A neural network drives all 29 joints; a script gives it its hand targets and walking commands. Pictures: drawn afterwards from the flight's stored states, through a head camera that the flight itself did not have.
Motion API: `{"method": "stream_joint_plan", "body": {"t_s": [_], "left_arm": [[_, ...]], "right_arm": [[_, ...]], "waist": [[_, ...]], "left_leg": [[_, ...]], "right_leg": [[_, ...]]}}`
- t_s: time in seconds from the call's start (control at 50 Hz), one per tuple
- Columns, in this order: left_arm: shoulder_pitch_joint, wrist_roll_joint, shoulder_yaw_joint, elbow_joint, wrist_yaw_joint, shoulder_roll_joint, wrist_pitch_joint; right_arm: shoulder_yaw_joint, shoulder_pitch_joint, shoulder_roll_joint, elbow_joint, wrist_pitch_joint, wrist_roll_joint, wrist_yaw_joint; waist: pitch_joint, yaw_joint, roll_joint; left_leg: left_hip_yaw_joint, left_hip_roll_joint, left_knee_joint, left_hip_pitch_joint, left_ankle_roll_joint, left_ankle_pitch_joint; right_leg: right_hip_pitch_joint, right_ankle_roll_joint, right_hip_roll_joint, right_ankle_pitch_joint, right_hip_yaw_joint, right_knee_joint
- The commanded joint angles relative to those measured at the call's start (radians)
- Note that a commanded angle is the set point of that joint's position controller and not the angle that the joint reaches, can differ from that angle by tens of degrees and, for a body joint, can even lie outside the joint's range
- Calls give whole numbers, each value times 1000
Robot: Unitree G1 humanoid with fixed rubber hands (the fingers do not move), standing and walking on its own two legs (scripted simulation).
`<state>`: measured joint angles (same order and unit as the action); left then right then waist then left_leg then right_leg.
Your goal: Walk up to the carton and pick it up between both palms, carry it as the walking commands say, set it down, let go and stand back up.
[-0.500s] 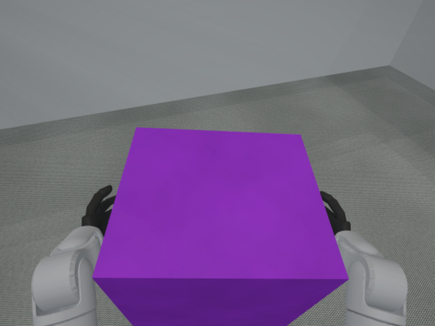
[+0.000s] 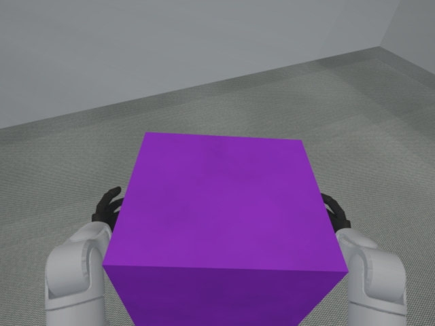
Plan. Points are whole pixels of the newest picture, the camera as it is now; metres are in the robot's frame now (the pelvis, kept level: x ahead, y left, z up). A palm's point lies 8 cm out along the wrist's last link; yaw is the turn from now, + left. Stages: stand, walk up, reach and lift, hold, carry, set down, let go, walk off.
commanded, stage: carry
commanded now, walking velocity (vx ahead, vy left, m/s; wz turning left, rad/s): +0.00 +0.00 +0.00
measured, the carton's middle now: (219, 236) +0.28 +0.00 +0.01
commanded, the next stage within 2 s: none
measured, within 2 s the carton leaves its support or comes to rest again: neither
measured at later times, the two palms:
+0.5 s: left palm (100, 233) +0.26 +0.21 +0.06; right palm (325, 234) +0.25 -0.18 +0.06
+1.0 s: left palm (96, 227) +0.27 +0.21 +0.06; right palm (319, 224) +0.27 -0.18 +0.06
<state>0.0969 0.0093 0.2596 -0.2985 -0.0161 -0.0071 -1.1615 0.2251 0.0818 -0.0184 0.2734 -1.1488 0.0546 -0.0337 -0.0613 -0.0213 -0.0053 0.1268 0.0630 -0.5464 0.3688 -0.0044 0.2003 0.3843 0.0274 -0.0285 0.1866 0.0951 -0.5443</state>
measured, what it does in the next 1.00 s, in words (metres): stands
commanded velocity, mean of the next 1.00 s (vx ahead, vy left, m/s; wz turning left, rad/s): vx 0.00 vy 0.00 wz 0.00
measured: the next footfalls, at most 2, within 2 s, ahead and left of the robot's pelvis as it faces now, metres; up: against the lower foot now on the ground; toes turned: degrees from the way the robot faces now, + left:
none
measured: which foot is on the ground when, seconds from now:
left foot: down 0.00-1.00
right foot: down 0.00-1.00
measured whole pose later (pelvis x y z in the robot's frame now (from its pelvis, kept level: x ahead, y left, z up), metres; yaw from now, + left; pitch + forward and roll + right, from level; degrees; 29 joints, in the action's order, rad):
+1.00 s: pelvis +0.02 +0.01 +0.00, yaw +2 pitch +2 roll +0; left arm 0.06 0.01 0.23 -0.19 -0.05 0.02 -0.99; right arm 0.21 0.03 -0.01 0.19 -0.98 0.02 -0.07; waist -0.10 -0.01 0.01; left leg 0.10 0.05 -0.57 0.36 -0.01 0.24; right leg 0.36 0.01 -0.05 0.22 0.12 -0.55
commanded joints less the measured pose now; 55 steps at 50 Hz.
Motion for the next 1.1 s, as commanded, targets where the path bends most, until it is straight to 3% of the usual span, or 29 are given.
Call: {"method": "stream_joint_plan", "body": {"t_s": [0.0,0.12,0.18,0.28,0.32,0.34,0.4,0.42,0.46,0.48,0.52,0.56,0.58,0.64,0.66,0.68,0.74,0.76,0.78,0.8,0.82,0.86,0.88,0.94,0.96,0.98,1.02,1.04,1.08], "left_arm": [[546,293,-831,-256,-174,-754,33],[473,234,-753,-107,-178,-664,39],[530,247,-761,-129,-188,-680,83],[575,279,-799,-196,-175,-709,110],[505,222,-727,-85,-169,-674,109],[514,253,-760,-155,-167,-668,93],[395,79,-575,162,-158,-574,159],[437,172,-712,-39,-158,-632,150],[474,122,-631,72,-158,-597,196],[559,210,-748,-111,-155,-655,184],[550,207,-720,-74,-160,-685,201],[596,266,-779,-208,-148,-694,181],[540,209,-706,-109,-152,-660,177],[389,166,-692,-51,-147,-651,155],[316,81,-585,111,-150,-569,192],[343,127,-645,-8,-152,-599,203],[412,116,-633,21,-153,-599,242],[504,228,-778,-160,-157,-683,218],[501,185,-725,-102,-154,-649,234],[553,269,-843,-286,-147,-716,206],[521,207,-758,-173,-145,-665,199],[421,180,-731,-128,-143,-647,178],[435,178,-737,-132,-143,-633,178],[329,84,-619,61,-151,-565,208],[385,141,-692,-15,-152,-620,198],[348,119,-665,51,-158,-599,210],[434,179,-726,-75,-156,-636,217],[414,90,-615,80,-153,-589,241],[489,190,-728,-99,-154,-649,237]], "right_arm": [[-757,514,755,243,16,235,-172],[-656,351,670,28,20,120,-154],[-679,435,700,87,66,128,-149],[-709,506,701,208,98,170,-151],[-654,447,679,82,96,131,-150],[-708,450,689,137,79,158,-143],[-522,331,579,-175,141,2,-143],[-647,366,636,45,136,99,-146],[-580,435,596,-34,184,54,-149],[-687,488,673,125,171,138,-150],[-680,556,698,145,193,139,-147],[-734,552,695,252,171,178,-134],[-662,497,669,128,165,123,-133],[-666,357,661,66,136,106,-136],[-568,366,570,-31,182,34,-134],[-639,368,613,68,185,84,-135],[-588,395,589,24,226,44,-137],[-714,468,682,200,201,148,-143],[-655,460,654,129,218,108,-143],[-758,474,734,263,190,192,-146],[-677,438,696,135,182,135,-143],[-654,387,652,132,169,114,-135],[-641,354,640,101,169,101,-138],[-555,305,555,-37,195,12,-133],[-620,353,608,49,185,69,-138],[-593,381,575,40,203,46,-134],[-649,405,635,108,207,96,-138],[-546,380,595,-70,224,12,-137],[-676,481,662,139,223,115,-136]], "waist": [[-292,15,-15],[-252,8,34],[-264,13,65],[-235,11,-14],[-227,12,-79],[-195,13,-9],[-221,13,-47],[-251,13,-80],[-218,11,-35],[-225,13,-83],[-209,14,20],[-219,14,-18],[-234,11,46],[-275,10,24],[-305,13,71],[-351,13,50],[-295,12,6],[-258,12,-46],[-255,13,-9],[-250,9,-66],[-241,13,-33],[-285,10,-20],[-274,10,-89],[-289,8,23],[-247,10,-38],[-237,10,-27],[-228,9,-24],[-215,9,1],[-195,10,20]], "left_leg": [[-84,76,105,-124,-3,64],[-85,76,78,-109,2,73],[-90,69,44,-98,6,28],[-108,85,110,-74,-1,50],[-120,92,151,-59,-7,146],[-128,85,152,-19,-11,158],[-150,103,160,-50,-13,114],[-133,93,149,-45,-10,84],[-132,91,151,-36,-2,83],[-133,91,158,-26,-5,101],[-106,83,127,-11,-12,119],[-110,62,149,-26,-6,115],[-106,60,126,-22,-18,139],[-106,69,83,-86,-17,52],[-107,73,75,-99,-13,20],[-116,80,71,-115,-12,-2],[-135,98,110,-80,-15,-19],[-130,91,140,-46,-8,13],[-116,89,127,-59,-7,30],[-120,90,134,-72,-8,9],[-102,85,120,-73,-8,4],[-119,88,98,-104,-24,-9],[-134,92,121,-100,-26,-12],[-120,94,89,-131,-18,-68],[-122,92,97,-102,-12,-65],[-106,83,77,-95,-4,-23],[-119,91,98,-91,-7,-55],[-121,98,100,-86,-12,-31],[-120,82,108,-66,-13,-5]], "right_leg": [[-82,22,-110,49,-99,126],[-64,5,-118,70,-119,181],[-92,-20,-140,0,-141,200],[-64,-4,-99,86,-80,155],[-66,1,-89,125,-66,133],[-70,-6,-80,137,-51,143],[-71,-1,-94,84,-74,124],[-104,6,-99,52,-74,117],[-82,3,-106,103,-87,131],[-88,-2,-105,98,-91,129],[-85,-2,-97,125,-68,148],[-65,-6,-88,128,-48,134],[-82,-2,-85,168,-50,146],[-93,13,-109,65,-84,163],[-125,8,-116,8,-81,147],[-148,8,-123,-45,-96,131],[-127,2,-111,-2,-71,103],[-109,1,-104,31,-64,88],[-94,2,-98,45,-53,92],[-93,-3,-99,17,-59,88],[-95,-1,-97,2,-47,95],[-119,4,-95,-21,-46,99],[-124,6,-94,-26,-51,93],[-128,6,-105,-50,-64,104],[-111,7,-112,-50,-70,108],[-96,-4,-127,-49,-84,123],[-93,3,-114,-35,-75,108],[-99,-1,-114,-20,-70,112],[-91,-6,-112,9,-63,125]]}}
